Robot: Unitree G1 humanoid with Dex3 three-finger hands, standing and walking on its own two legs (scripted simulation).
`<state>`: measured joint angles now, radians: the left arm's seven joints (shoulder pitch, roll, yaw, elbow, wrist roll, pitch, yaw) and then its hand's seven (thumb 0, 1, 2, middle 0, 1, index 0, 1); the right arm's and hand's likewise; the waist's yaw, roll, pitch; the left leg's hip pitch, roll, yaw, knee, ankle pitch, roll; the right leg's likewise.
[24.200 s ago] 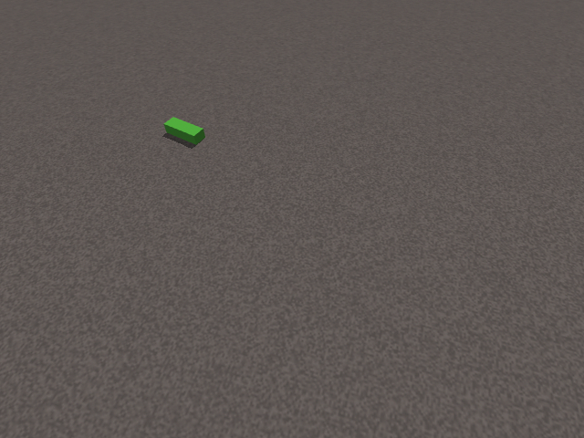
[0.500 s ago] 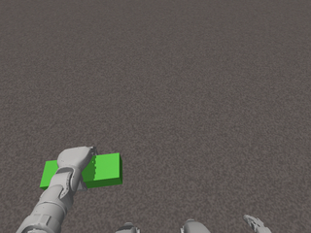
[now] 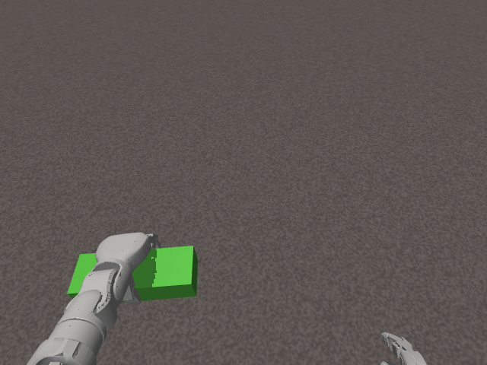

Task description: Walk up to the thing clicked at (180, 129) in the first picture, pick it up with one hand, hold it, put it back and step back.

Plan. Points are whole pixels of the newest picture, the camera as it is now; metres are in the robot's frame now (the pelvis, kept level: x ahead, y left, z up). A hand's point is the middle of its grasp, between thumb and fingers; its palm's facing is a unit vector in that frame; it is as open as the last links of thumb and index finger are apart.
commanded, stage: hold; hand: left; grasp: from above
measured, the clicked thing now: (138, 275) +0.31 +0.22 -0.09
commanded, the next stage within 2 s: crouch in 1.50 s
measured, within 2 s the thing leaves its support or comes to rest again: neither
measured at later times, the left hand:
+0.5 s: hand (135, 274) +0.29 +0.21 -0.04, palm faces -0.47 -0.05 -0.88, open 10.7 cm
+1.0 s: hand (132, 278) +0.28 +0.21 -0.02, palm faces -0.47 -0.05 -0.88, open 10.7 cm
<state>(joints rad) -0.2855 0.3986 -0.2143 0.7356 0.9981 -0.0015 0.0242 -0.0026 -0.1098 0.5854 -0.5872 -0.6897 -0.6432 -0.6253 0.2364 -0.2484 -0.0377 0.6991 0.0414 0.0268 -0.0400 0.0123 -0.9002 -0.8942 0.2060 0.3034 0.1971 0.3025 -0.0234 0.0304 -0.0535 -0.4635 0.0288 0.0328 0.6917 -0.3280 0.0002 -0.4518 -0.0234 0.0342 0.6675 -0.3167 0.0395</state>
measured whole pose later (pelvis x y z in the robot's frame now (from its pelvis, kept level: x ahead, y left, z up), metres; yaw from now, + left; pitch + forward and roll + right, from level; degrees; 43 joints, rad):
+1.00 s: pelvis -0.01 -0.01 +0.01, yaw +0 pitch +1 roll +0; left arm -0.24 0.40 -0.22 0.62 0.99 -0.01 -0.05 0.00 -0.11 0.59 -0.59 -0.69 -0.65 -0.62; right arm 0.19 -0.26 -0.02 0.67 0.05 0.07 -0.06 0.01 -0.90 -0.90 0.20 0.30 0.20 0.30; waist 0.00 0.04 0.00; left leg -0.30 0.03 0.04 0.52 -0.23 -0.01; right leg -0.30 -0.02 0.03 0.53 -0.24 0.03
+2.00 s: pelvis -0.01 -0.01 +0.00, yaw +1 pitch +7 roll +0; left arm -0.32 0.38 -0.20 0.89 1.11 -0.09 0.17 -0.01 -0.11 0.60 -0.58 -0.71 -0.63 -0.65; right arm 0.19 -0.25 -0.04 0.69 0.02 0.09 -0.03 0.01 -0.89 -0.90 0.21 0.30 0.20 0.30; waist -0.03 0.00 -0.02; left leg -0.52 0.02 0.01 0.69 -0.30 -0.01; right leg -0.51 -0.03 0.02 0.68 -0.30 0.03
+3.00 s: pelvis -0.07 -0.01 -0.33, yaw -3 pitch +37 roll -6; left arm -0.81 0.61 0.07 1.30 1.28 -0.18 0.42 -0.01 -0.16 0.72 -0.54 -0.76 -0.59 -0.72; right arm 0.14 -0.26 -0.03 0.74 -0.13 -0.07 0.09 0.01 -0.90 -0.90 0.21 0.30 0.20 0.30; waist -0.18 0.01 -0.14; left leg -2.09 0.02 -0.11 2.11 -0.68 -0.02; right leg -2.02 0.00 -0.03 2.06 -0.68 0.04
